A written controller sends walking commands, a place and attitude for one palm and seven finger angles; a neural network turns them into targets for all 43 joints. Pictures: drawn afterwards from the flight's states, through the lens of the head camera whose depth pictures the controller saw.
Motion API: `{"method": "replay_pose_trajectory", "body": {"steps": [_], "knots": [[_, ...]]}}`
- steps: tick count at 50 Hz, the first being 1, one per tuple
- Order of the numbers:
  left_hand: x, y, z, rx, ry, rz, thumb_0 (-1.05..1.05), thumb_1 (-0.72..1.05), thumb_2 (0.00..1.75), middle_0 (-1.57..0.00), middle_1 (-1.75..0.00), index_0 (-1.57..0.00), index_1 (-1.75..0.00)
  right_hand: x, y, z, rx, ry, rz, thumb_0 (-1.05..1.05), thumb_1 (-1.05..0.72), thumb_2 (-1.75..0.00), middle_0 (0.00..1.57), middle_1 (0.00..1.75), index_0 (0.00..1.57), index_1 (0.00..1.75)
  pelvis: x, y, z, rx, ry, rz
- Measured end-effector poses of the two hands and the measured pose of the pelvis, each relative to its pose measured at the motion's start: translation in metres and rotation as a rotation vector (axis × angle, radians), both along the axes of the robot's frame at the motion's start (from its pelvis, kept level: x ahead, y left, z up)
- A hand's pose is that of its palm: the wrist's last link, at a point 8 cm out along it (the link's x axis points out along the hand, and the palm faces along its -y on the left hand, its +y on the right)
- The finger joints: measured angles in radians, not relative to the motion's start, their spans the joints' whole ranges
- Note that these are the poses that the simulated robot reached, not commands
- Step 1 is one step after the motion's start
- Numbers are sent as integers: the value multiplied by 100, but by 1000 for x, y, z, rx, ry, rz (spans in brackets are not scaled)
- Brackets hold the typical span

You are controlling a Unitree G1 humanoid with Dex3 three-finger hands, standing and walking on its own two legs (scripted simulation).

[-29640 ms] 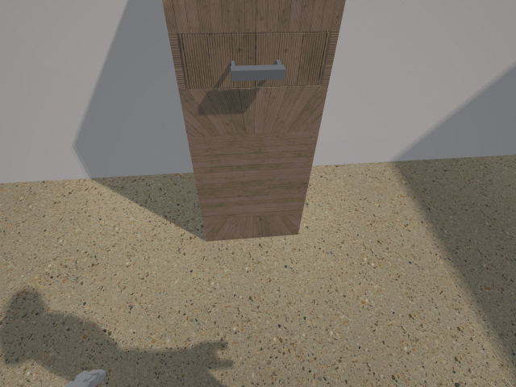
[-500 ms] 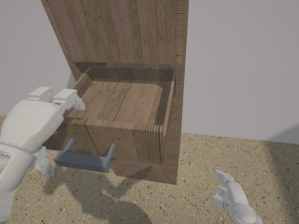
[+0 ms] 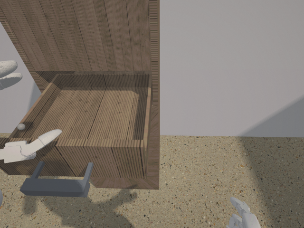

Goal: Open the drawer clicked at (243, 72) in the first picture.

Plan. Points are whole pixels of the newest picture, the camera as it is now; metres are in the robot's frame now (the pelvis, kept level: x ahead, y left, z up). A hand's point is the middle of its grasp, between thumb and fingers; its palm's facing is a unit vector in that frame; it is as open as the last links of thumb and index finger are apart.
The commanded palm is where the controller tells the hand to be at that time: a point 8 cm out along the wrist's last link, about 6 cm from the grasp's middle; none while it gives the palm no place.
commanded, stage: draw the hand back to the body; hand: left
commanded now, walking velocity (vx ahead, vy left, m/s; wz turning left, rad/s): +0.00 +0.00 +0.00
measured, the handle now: (60, 176) +0.20 +0.24 +0.08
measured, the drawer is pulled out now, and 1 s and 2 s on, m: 0.30 0.30 0.30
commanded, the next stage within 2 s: step back with the hand held close in 0.52 s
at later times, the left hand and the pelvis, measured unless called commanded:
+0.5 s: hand (34, 122) +0.20 +0.21 +0.27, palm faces +0.52 -0.77 -0.36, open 7.7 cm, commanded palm +0.15 +0.26 +0.27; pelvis +0.02 -0.02 +0.00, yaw +1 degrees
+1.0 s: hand (35, 133) +0.19 +0.22 +0.25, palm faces +0.35 -0.76 -0.56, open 7.4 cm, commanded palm +0.12 +0.28 +0.27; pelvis -0.02 +0.01 -0.01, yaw -2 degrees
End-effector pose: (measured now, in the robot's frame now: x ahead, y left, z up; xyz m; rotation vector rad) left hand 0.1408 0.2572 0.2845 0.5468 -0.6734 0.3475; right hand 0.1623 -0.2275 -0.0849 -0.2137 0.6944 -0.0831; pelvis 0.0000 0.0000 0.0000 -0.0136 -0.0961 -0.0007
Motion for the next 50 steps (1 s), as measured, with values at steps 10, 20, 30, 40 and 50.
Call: {"method": "replay_pose_trajectory", "body": {"steps": [10, 20, 30, 40, 50], "knots": [[11, 3, -16, -49, 101, 69, 0, 38, 68, -25, -63, -25, -63, 31, 3, 3, 45, -34, 13, 1, -90, -90, 20, 30, 20, 30, 11, -10, 0, 8, 16, -1], [11, -7, -9, -39, 67, 92, 1, 71, 83, -23, -41, -23, -41, 60, 4, 11, 45, -70, 61, 1, -90, -90, 20, 30, 20, 30, 19, -20, 0, 13, 21, 10], [18, -11, -14, -55, 108, 92, 1, 86, 89, -22, -32, -21, -32, 60, -5, 9, 46, -51, 50, 1, -90, -90, 20, 30, 20, 30, 21, -26, 0, 17, 22, 7], [27, -9, -1, 85, 74, 51, 1, 88, 90, -22, -31, -21, -30, 37, -20, 7, 26, -3, -26, 1, -90, -90, 20, 30, 20, 30, 9, -18, -2, -7, 82, -8], [16, 1, -18, 161, 165, -61, 1, 88, 90, -22, -30, -22, -30, -20, -20, 15, -14, 19, -148, 1, -91, -90, 20, 30, 20, 30, -20, 6, -5, -10, 106, -43]]}}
